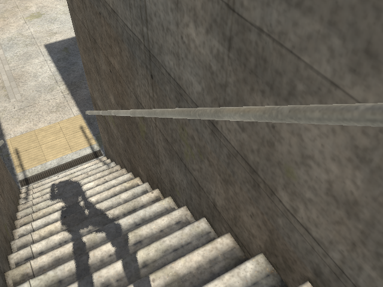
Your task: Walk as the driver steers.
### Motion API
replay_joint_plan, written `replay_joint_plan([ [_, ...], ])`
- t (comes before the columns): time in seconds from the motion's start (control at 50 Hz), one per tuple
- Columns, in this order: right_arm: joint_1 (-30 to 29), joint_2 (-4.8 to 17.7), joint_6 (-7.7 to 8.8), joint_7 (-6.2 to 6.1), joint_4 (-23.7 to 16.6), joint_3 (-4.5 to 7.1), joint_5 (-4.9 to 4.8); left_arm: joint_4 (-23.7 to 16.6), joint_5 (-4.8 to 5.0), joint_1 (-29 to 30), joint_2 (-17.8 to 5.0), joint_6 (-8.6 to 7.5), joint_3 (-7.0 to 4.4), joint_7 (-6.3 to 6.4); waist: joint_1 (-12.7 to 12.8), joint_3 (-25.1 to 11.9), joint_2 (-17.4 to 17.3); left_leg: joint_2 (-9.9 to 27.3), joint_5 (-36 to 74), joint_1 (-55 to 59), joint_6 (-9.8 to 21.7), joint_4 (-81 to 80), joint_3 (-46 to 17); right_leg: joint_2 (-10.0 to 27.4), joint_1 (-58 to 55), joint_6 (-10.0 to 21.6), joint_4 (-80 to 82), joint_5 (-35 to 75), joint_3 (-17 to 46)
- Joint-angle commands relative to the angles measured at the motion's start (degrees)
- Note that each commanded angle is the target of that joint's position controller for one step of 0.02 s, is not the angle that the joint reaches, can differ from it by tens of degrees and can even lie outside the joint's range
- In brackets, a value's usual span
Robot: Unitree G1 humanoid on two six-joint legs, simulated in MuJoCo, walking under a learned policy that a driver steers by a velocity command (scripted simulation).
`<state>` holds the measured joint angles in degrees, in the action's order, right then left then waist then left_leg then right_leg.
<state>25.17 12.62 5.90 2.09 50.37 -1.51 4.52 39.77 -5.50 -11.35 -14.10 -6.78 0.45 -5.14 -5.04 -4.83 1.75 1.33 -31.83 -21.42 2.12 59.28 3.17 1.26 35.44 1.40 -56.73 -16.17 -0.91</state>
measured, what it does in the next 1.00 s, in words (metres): goes down: left foot 0.19 m lower, then right foot 0.19 m higher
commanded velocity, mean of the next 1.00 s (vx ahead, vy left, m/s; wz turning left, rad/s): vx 0.11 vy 0.00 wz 0.06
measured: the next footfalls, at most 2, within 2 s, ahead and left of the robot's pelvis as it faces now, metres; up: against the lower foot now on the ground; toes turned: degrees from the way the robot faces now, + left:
left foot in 0.32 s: +0.17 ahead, +0.11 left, -0.19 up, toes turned +4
right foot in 0.72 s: +0.09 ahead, -0.16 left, +0.00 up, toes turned +1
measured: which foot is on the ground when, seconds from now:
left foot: up 0.00-0.30, down 0.32-0.76, up 0.78-1.00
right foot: down 0.00-0.32, up 0.34-0.70, down 0.72-1.00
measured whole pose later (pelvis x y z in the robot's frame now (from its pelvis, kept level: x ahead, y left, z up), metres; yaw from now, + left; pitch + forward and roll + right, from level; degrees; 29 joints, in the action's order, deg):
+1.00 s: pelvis +0.10 -0.08 -0.07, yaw +4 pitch +8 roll +1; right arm 5.8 19.8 3.2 2.2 34.9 1.5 6.5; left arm 37.8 -4.5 -15.8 -14.5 -4.6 4.0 -2.2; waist 2.6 -5.8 1.6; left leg -4.9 -2.9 -49.8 -2.5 72.5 -5.0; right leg -0.7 38.0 4.7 -76.5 -46.3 -3.8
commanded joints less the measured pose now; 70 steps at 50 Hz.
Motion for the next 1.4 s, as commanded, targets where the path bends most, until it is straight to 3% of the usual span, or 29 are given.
replay_joint_plan([
  [0.02, -10.36, 2.97, 1.38, 2.57, -11.59, 1.65, -1.66, 3.45, 0.23, -31.99, -15.70, -0.58, -4.85, 1.58, 13.35, -9.62, 7.41, -6.50, -6.71, -36.72, -1.14, 29.63, -7.63, 16.05, -43.32, 24.31, 24.13, 52.93, 31.60],
  [0.06, -10.83, 3.84, 0.67, 0.49, -11.45, 1.96, -1.68, 3.06, 3.76, -18.73, -7.87, -2.00, -2.67, 1.52, 7.53, -1.21, 0.17, 1.24, 0.54, -43.49, -3.65, 27.79, -11.72, 19.92, -26.47, 23.63, 19.38, 30.56, 34.67],
  [0.12, -2.58, 2.23, -2.12, 0.05, -6.08, 0.48, 4.19, -0.91, 1.71, -5.00, 2.43, -1.45, 1.82, 3.54, 1.29, -1.02, -1.71, 4.76, 29.28, -26.19, -5.18, 9.57, -11.70, 9.89, -1.41, 13.55, 12.68, 19.71, 19.69],
  [0.16, -4.67, 4.01, -2.26, 1.19, -6.36, 1.32, 2.09, -2.02, 0.70, -0.14, -3.61, -1.18, 0.69, 5.83, 0.88, -2.11, -3.18, 2.59, 62.32, -3.03, -3.50, -3.74, -5.79, 0.20, 16.61, 7.21, 11.07, -7.83, 5.95],
  [0.24, -11.99, 4.72, -3.14, 2.08, -9.85, 1.60, 1.38, 2.75, 1.47, -10.98, -6.08, -0.81, 0.94, 3.95, 6.38, 6.97, 0.57, 1.18, 51.38, 1.54, -5.66, -18.92, -4.97, 5.73, 13.02, 8.77, 3.62, -21.78, 12.17],
  [0.26, -12.45, 2.41, -4.94, -0.74, -9.55, 2.77, -5.69, 6.75, 6.97, -14.69, -1.37, 3.70, -1.09, 7.69, 4.41, -0.90, -8.44, -2.23, 63.56, 13.27, -3.60, -28.56, -1.68, 2.29, 5.12, 6.50, -0.03, -11.95, 6.98],
  [0.28, -7.33, 0.63, -5.77, -1.53, -6.99, 2.03, -6.39, 5.84, 7.09, -11.42, -3.94, 6.09, -1.34, 9.43, 1.61, 0.59, -4.65, -1.41, 64.46, 20.74, -2.53, -36.92, -0.26, 0.88, 5.29, 5.54, -6.70, -8.54, 4.39],
  [0.32, 8.77, 4.90, -6.07, -1.15, 0.22, 3.56, -4.54, 5.36, 5.71, -12.44, -3.15, 9.38, -2.13, 10.63, 0.13, 4.45, -7.70, 7.79, 78.11, 31.49, 0.47, -53.33, -6.30, -5.04, 4.64, 5.73, -31.95, -6.93, -0.30],
  [0.34, 9.28, 8.26, -4.09, -0.19, -0.10, 3.36, -2.73, 3.89, 8.19, -15.82, 0.44, 9.69, -2.23, 9.76, 4.33, 1.24, -15.69, 18.20, 120.85, 45.75, 4.23, -27.69, -12.53, -10.09, 21.90, 3.04, -53.64, -40.95, -2.05],
  [0.36, 7.95, 9.81, -2.84, -0.23, -1.31, 4.20, -4.23, 4.51, 7.31, -17.85, 0.21, 9.62, -1.77, 10.47, 5.24, -1.05, -15.15, 21.44, 121.69, 46.95, 8.18, -22.81, -13.82, -8.08, 28.50, 3.04, -64.69, -37.97, 2.24],
  [0.42, -0.78, 7.43, -3.28, -1.11, -2.77, 2.68, -3.84, 6.21, 5.12, -12.12, -0.86, 11.01, -2.22, 11.46, 8.89, 0.08, -5.06, 22.02, 89.75, 23.69, 15.29, -30.63, -12.20, -6.93, 22.19, 1.85, -63.94, -20.04, 6.92],
  [0.46, -8.26, 8.95, -4.18, -2.87, -2.92, 2.63, -3.39, 5.51, 4.93, -8.24, 0.13, 13.79, -1.29, 11.59, 10.69, 3.38, -9.29, 25.33, 60.45, 5.60, 20.80, -39.10, -16.58, -4.17, 14.75, -1.51, -58.78, -17.64, 5.23],
  [0.56, 0.50, 5.16, -3.10, -3.16, 1.70, 0.08, -4.32, 7.46, 5.06, -1.91, 0.57, 12.88, -1.81, 11.38, 6.56, 4.90, -7.54, 17.33, 56.11, 7.97, 15.66, -36.44, -12.25, -5.40, 16.06, -2.38, -54.89, -13.20, 7.80],
  [0.7, -0.67, 11.31, -3.53, -3.08, 1.47, 2.91, -3.94, 4.18, 4.81, 1.18, 0.81, 10.84, -0.67, 10.23, 5.96, 3.22, -15.21, 14.66, 74.41, 10.72, 10.46, -37.60, -5.11, -2.54, 3.53, 1.45, -41.68, -34.23, -2.57],
  [0.72, -9.08, 16.92, -1.16, -1.84, -6.86, 5.27, 2.10, -8.67, 3.63, 9.95, -4.13, 8.69, 1.00, 6.84, 3.17, 1.18, -2.96, 20.55, 74.38, 1.90, 13.40, -37.82, -12.04, -6.66, -2.29, 0.39, -36.68, -34.98, -0.45],
  [0.74, -12.20, 19.36, -0.65, -1.23, -6.89, 6.62, 1.53, -9.36, 4.09, 9.53, -2.40, 7.76, 1.09, 5.57, 6.09, -1.95, -5.52, 20.17, 76.16, 3.60, 14.49, -35.59, -10.72, -4.94, -4.07, 2.99, -27.15, -20.64, 1.99],
  [0.76, -11.60, 16.07, -0.71, -0.92, -9.82, 6.53, 0.30, -10.56, 4.61, 5.82, -7.54, 6.58, 0.47, 5.54, 5.12, -7.88, 3.65, 13.34, 63.41, 4.05, 11.47, -25.72, -2.78, 1.28, -6.27, 8.21, -12.30, 5.62, 9.89],
  [0.78, -16.59, 10.63, -0.97, -1.38, -13.66, 5.61, -0.32, -9.34, 2.66, -3.81, -10.73, 5.55, -0.29, 6.38, 10.83, -2.79, 14.59, -2.31, 11.18, -19.56, 3.63, -13.77, -1.94, 12.30, -12.30, 19.44, 6.45, 16.68, 38.83],
  [0.8, -23.63, 6.67, -0.07, -2.61, -16.64, 4.30, -1.24, -7.80, 1.72, -15.67, -10.38, 4.26, -0.44, 6.61, 18.54, 2.64, 6.50, -9.99, 2.69, -35.82, 0.53, -8.31, -20.52, 13.06, -20.76, 24.87, 6.58, 18.63, 53.39],
  [0.82, -24.50, 0.44, 1.34, -2.45, -18.67, 1.67, -0.68, -7.69, 1.84, -16.38, -9.14, 4.38, -0.53, 6.37, 18.20, 3.77, 9.53, -8.14, 7.41, -49.85, -1.10, -10.54, -27.32, 17.21, -27.04, 25.75, 6.90, 17.18, 52.62],
  [0.84, -25.68, 3.20, 1.68, -2.74, -19.41, 1.86, 0.37, -9.34, 2.15, -12.98, -6.15, 3.89, 0.46, 5.68, 17.76, 3.78, 10.91, -5.47, 9.43, -53.90, -3.85, -8.59, -27.59, 15.25, -26.87, 23.55, 3.55, 8.40, 49.03],
  [0.94, -6.08, 10.89, -3.88, 0.28, -13.30, 4.46, 3.44, -10.16, 0.64, 9.88, -7.04, 2.00, 1.31, 2.08, -2.50, -2.40, 0.74, -8.16, 33.40, -7.90, -4.29, 22.91, -3.25, 4.89, 26.15, 11.17, 4.90, -26.69, 11.36],
  [1.06, -30.23, 6.61, -1.75, 1.95, -19.04, 0.37, 0.68, 0.64, 2.76, -13.72, -5.90, -1.14, 1.64, 5.22, 17.64, 3.99, 5.09, -0.01, 34.50, -43.94, -6.36, -16.13, -10.96, 11.30, -22.08, 13.13, 4.91, -16.60, 25.38],
  [1.14, -18.58, 7.13, -2.33, 3.30, -14.70, 0.87, 4.59, 0.29, -1.03, -5.44, -8.97, -0.39, 0.86, 2.77, 6.74, 2.93, 6.72, -1.51, 48.58, -20.04, -2.94, 0.22, -5.18, 12.00, 0.38, 13.85, 5.78, -8.43, 21.62],
  [1.18, -22.54, 8.93, -1.43, 2.27, -14.58, 1.18, 1.49, 1.76, 0.35, -9.80, -5.85, -0.54, 1.52, 4.12, 10.08, 4.24, 1.35, -2.14, 38.08, -15.30, -4.04, -14.28, 1.78, 9.68, -4.15, 9.62, 4.05, -14.27, 12.38],
  [1.3, -13.67, 8.84, -2.83, 1.48, -9.24, 2.24, 0.54, 10.03, -0.91, -13.33, -13.80, 2.33, -0.78, 1.20, 9.41, 3.94, -0.46, 0.44, 32.15, 3.24, -0.99, -46.17, 0.40, 13.67, -18.39, 9.74, -18.51, -10.14, 11.58],
  [1.34, 5.42, 12.36, -2.50, 0.32, -2.90, 4.84, 1.00, 11.00, -4.12, -13.02, -11.26, 3.06, -0.22, -0.98, -0.46, -2.08, -9.53, -0.14, 44.51, 29.97, 6.55, -41.76, -2.57, 4.32, -1.73, 5.41, -51.96, -4.17, 0.29],
  [1.36, 13.14, 17.57, -2.68, 0.16, -0.60, 6.13, 1.91, 7.75, -3.59, -12.10, -4.48, 2.98, 1.07, -2.73, -0.81, -7.17, -13.41, 6.17, 67.91, 49.01, 15.35, -27.63, -14.80, -1.81, 22.43, 1.49, -64.97, -25.39, -1.32],
  [1.4, 5.00, 18.91, -1.21, 0.89, -5.55, 7.53, -0.08, -5.15, 2.60, -3.62, -5.22, 0.37, 1.54, -1.28, -2.14, -1.32, -7.02, 21.48, 41.25, 50.13, 25.10, -30.36, -41.26, -2.32, 49.08, -5.42, -63.29, -19.23, 11.94],
])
